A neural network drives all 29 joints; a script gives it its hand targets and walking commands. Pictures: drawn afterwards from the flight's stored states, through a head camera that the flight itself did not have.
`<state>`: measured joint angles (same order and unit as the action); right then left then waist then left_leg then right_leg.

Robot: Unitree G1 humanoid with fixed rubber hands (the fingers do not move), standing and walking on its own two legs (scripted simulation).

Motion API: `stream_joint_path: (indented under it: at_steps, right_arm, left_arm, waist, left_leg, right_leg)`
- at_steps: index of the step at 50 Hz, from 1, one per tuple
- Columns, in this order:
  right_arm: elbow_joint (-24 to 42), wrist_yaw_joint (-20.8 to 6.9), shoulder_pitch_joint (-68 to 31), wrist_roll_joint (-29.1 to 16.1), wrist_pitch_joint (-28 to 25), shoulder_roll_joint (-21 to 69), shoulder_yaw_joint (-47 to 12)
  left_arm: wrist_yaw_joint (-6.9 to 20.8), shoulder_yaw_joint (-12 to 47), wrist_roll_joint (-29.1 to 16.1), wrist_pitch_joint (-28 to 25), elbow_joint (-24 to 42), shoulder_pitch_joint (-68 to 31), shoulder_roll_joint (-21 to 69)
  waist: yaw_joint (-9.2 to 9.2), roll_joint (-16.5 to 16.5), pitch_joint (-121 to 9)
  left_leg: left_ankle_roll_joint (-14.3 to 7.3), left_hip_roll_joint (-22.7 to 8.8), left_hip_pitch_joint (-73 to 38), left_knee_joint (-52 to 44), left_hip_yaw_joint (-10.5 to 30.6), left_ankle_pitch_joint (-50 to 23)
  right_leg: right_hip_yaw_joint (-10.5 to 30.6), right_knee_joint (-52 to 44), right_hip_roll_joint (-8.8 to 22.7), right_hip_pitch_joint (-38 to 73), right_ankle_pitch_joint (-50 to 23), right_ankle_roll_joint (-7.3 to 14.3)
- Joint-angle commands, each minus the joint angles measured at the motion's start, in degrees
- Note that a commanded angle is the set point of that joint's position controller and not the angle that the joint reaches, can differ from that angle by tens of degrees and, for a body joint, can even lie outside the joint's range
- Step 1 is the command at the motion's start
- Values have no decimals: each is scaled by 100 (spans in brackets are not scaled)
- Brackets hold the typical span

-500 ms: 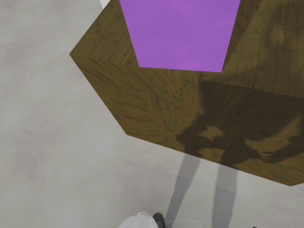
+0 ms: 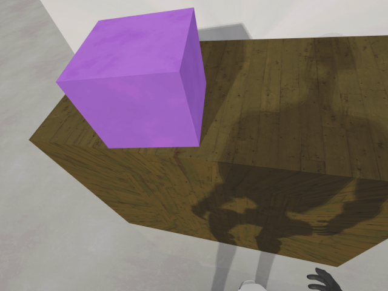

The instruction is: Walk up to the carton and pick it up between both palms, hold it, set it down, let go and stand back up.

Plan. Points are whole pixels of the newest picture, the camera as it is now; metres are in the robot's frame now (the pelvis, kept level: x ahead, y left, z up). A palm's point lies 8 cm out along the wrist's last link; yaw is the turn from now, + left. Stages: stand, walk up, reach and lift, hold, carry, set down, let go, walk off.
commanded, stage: stand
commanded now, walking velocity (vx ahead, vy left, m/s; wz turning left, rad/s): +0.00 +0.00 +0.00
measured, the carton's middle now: (148, 82) +0.57 +0.15 +0.12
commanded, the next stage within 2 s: none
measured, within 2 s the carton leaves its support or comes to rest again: neither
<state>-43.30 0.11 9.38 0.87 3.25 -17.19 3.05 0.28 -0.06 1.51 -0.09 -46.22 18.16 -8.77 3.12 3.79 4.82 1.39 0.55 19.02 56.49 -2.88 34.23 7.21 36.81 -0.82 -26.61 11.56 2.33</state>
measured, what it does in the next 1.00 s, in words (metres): steps on the spot: left foot, then right foot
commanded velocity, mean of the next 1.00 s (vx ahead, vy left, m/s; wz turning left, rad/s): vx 0.00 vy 0.00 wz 0.00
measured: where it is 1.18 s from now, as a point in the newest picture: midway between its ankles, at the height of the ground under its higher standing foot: outside the picture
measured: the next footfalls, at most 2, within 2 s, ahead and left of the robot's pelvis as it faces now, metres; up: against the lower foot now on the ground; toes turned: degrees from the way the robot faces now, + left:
left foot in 0.56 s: -0.02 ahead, +0.03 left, +0.00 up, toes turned +1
right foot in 0.88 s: +0.02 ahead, -0.20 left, +0.00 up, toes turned +3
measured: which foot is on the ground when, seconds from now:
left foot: up 0.00-0.54, down 0.56-1.00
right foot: down 0.00-0.58, up 0.60-0.86, down 0.88-1.00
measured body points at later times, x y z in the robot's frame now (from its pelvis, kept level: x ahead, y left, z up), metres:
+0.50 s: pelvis +0.01 -0.06 +0.01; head +0.01 -0.06 +0.46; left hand +0.10 +0.18 -0.13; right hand -0.03 -0.30 -0.14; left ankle -0.05 +0.05 -0.71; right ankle +0.08 -0.08 -0.73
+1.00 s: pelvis +0.02 -0.08 +0.01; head +0.02 -0.09 +0.46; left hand +0.07 +0.15 -0.14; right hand +0.01 -0.30 -0.15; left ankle -0.06 +0.03 -0.73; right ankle -0.02 -0.20 -0.73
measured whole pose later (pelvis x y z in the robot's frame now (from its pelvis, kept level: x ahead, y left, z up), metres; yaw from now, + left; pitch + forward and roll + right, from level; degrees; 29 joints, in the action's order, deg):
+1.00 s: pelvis +0.02 -0.08 +0.01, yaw +0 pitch +1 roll +0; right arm -58.5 2.8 19.4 0.7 -1.5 -9.6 -1.1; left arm -2.4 2.0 0.0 0.3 -60.2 12.4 -8.6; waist -1.2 2.6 -0.9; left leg -0.8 -0.2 6.6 25.3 -1.0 19.2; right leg 2.8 25.6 -1.5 -10.4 16.1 0.0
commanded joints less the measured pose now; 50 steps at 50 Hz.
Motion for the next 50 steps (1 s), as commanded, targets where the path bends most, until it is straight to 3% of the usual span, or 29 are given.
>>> stream_joint_path:
  at_steps: [1, 3, 5, 7, 9, 11, 13, 16, 18, 20, 22, 24, 25, 26, 27, 28, 29, 30, 32, 34, 35, 38, 41, 43, 45, 46, 47, 48, 50]
  right_arm:
    - [-147, 11, 1050, -79, 0, -286, 97]
    - [-178, -8, 932, -57, -51, -156, 22]
    - [-41, 15, 392, -27, -39, -95, -31]
    - [-65, 59, 327, -10, 29, -164, 6]
    - [-369, 124, 989, 16, 90, -180, -40]
    - [-706, 167, 1464, 71, 150, -318, -44]
    - [-825, 178, 1480, 108, 157, -381, -68]
    - [-1058, 140, 1751, 129, 87, -157, -118]
    - [-1241, 128, 2117, 139, 89, -103, -150]
    - [-1306, 139, 2188, 125, 21, 57, -237]
    - [-1300, 175, 2008, 99, -91, 116, -274]
    - [-1339, 220, 2257, 67, -200, 87, -289]
    - [-1461, 240, 2586, 65, -243, 46, -277]
    - [-1517, 252, 2634, 63, -286, 44, -293]
    - [-1460, 289, 2533, 71, -332, -155, -284]
    - [-1316, 328, 1951, 58, -349, -242, -265]
    - [-1134, 359, 1387, 98, -393, -422, -186]
    - [-1031, 361, 999, 156, -463, -534, -128]
    - [-984, 325, 895, 168, -544, -83, -260]
    - [-1255, 333, 1614, 101, -566, 247, -355]
    - [-1431, 333, 1954, 67, -566, 171, -369]
    - [-1704, 320, 2411, 55, -467, 185, -400]
    - [-1603, 305, 2047, 99, -422, -124, -298]
    - [-1543, 296, 1869, 54, -419, -10, -296]
    - [-1524, 284, 1931, -28, -475, 156, -302]
    - [-1587, 288, 1933, -74, -483, 337, -331]
    - [-1564, 309, 1723, -65, -505, 166, -295]
    - [-1505, 304, 1357, -38, -493, 0, -224]
    - [-1509, 262, 1383, -59, -408, 25, -150]
  left_arm:
    - [-249, -230, -71, -137, 459, -372, -964]
    - [-244, -187, -115, -150, 347, -119, -848]
    - [-259, -115, -99, -119, 127, 278, -668]
    - [-284, -152, -53, -75, -61, 454, -848]
    - [-302, -170, -10, -18, -24, 4, -1027]
    - [-310, -196, -18, 89, 3, -289, -1105]
    - [-281, -184, -12, 147, -114, -63, -1038]
    - [-240, -163, -20, 216, -290, 86, -1089]
    - [-234, -214, -30, 272, -219, -191, -1244]
    - [-205, -170, -59, 264, -162, -437, -1086]
    - [-152, -173, -55, 259, -257, -280, -1105]
    - [-186, -173, -71, 258, -310, -450, -1128]
    - [-178, -195, -110, 235, -303, -447, -1091]
    - [-158, -158, -171, 219, -298, -513, -930]
    - [-139, -142, -202, 198, -376, -331, -808]
    - [-116, -207, -158, 178, -531, -7, -837]
    - [-90, -246, -74, 160, -608, -108, -862]
    - [-73, -269, -21, 175, -674, 48, -1036]
    - [-45, -148, 65, 126, -786, -235, -758]
    - [-89, -143, 61, 52, -783, -679, -751]
    - [-104, -62, 27, 29, -777, -781, -489]
    - [-172, 98, -132, -2, -912, -647, -253]
    - [-290, 141, -256, 31, -1094, -301, -418]
    - [-337, 51, -222, 19, -1222, 6, -855]
    - [-346, 18, -153, 3, -1292, 61, -1081]
    - [-330, -16, -146, 20, -1395, -107, -1159]
    - [-312, 12, -133, 15, -1499, 32, -923]
    - [-314, 23, -94, 0, -1561, 157, -827]
    - [-342, 78, -69, -17, -1584, 96, -673]
  waist:
    - [-542, -1138, -1979]
    - [-466, -630, -2200]
    - [-197, -450, -1743]
    - [-95, -745, -1230]
    - [-397, -1092, -681]
    - [-492, -1371, -244]
    - [-339, -1408, 24]
    - [-347, -873, 354]
    - [-468, -826, 131]
    - [-494, -482, -48]
    - [-376, -528, -147]
    - [-524, -473, -325]
    - [-560, -397, -607]
    - [-568, 24, -756]
    - [-484, 564, -961]
    - [-198, 701, -758]
    - [-144, 599, -500]
    - [30, 837, -302]
    - [-6, 288, -48]
    - [-285, -400, -119]
    - [-380, -352, -265]
    - [-562, 43, -512]
    - [-493, 807, -721]
    - [-384, 852, -751]
    - [-426, 315, -961]
    - [-489, -406, -748]
    - [-337, -695, -690]
    - [-224, -779, -638]
    - [-334, -820, -404]
  left_leg:
    - [-136, 144, 888, 624, 559, -1235]
    - [-101, 103, 1102, 502, 523, -1332]
    - [-40, 49, 910, 27, 587, -1360]
    - [-26, -32, 687, -352, 684, -1420]
    - [-84, -134, 525, -591, 722, -1306]
    - [-113, -100, 356, -703, 523, -1221]
    - [-180, -69, -273, -914, 346, -1042]
    - [-333, 65, -605, -757, 214, -1089]
    - [-362, 106, -481, -862, 80, -1102]
    - [-405, 41, -287, -1436, 135, -924]
    - [-498, 112, -641, -2207, 42, -956]
    - [-606, 92, -1056, -3384, 65, -1514]
    - [-673, 101, -1266, -3951, 99, -1817]
    - [-788, -332, -1274, -4273, 678, -1901]
    - [-1049, -1128, -1266, -4450, 1796, -1431]
    - [-1341, -1760, -883, -4389, 2406, -1270]
    - [-1736, -2140, -191, -4453, 2372, -1587]
    - [-1938, -2335, 452, -4659, 2362, -1849]
    - [-1484, -1673, -32, -4431, 1422, -3213]
    - [-1134, -1278, -1061, -3733, 1102, -5580]
    - [-1006, -1110, -1595, -3470, 978, -6613]
    - [-923, -967, -2391, -3129, 839, -7396]
    - [-879, -864, -2273, -2979, 671, -7031]
    - [-635, -722, -1570, -2996, 697, -6274]
    - [-457, -578, -945, -3072, 651, -5167]
    - [-419, -494, -1121, -3220, 573, -4783]
    - [-436, -580, -1373, -3125, 572, -4919]
    - [-457, -585, -1466, -3064, 549, -4690]
    - [-427, -523, -1151, -3115, 529, -3775]
  right_leg:
    - [1193, -1708, 692, 3178, -1416, -539]
    - [952, -1628, 867, 3750, -2216, -321]
    - [1151, -1836, 904, 3149, -2013, -125]
    - [1402, -2253, 1021, 2485, -1237, -103]
    - [1349, -2657, 1167, 1816, 129, -19]
    - [1149, -3030, 1108, 1250, 1270, -72]
    - [1264, -3297, 1030, 292, 1891, 81]
    - [1320, -3472, 930, -337, 2007, 183]
    - [1121, -3484, 935, 187, 1776, -10]
    - [1145, -3202, 917, 743, 1519, 143]
    - [1133, -3080, 742, 694, 1481, 124]
    - [1081, -2796, 607, 832, 1390, 51]
    - [945, -2705, 466, 1060, 1324, -192]
    - [680, -2087, 263, 1163, 1040, -216]
    - [218, -1071, -167, 1073, 772, -224]
    - [-165, -51, -492, 770, 1086, -209]
    - [-317, 822, -427, 875, 1247, -228]
    - [-165, 1256, -228, 1052, 1277, -178]
    - [-214, 1320, -327, 483, 1080, -82]
    - [-242, 964, -308, 16, 932, -66]
    - [-320, 630, -365, -107, 882, -57]
    - [-506, -404, -298, 9, 813, -208]
    - [-657, -1452, -156, 850, 119, -390]
    - [-386, -1736, 92, 1742, -1259, -347]
    - [-22, -1069, 581, 2557, -2941, -181]
    - [-114, -820, 546, 2265, -3163, -66]
    - [-104, -862, 475, 2064, -3217, -49]
    - [-84, -1045, 500, 1927, -3218, -38]
    - [-2, -1206, 549, 1901, -3033, 30]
